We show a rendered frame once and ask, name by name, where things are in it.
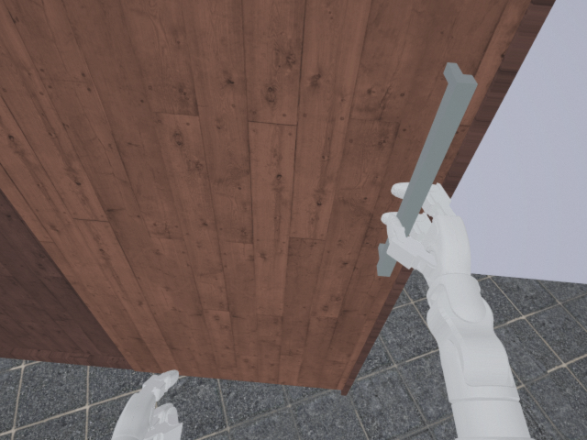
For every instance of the handle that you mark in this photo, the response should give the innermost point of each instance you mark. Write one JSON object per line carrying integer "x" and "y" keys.
{"x": 455, "y": 101}

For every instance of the robot left hand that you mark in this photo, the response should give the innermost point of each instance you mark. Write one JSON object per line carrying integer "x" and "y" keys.
{"x": 140, "y": 419}

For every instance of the right robot forearm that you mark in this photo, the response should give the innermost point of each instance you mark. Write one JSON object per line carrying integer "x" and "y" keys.
{"x": 478, "y": 377}

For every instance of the wardrobe door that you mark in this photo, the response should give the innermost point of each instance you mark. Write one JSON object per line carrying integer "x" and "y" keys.
{"x": 39, "y": 309}
{"x": 210, "y": 175}

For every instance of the robot right hand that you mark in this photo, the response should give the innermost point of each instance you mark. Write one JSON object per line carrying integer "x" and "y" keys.
{"x": 445, "y": 239}

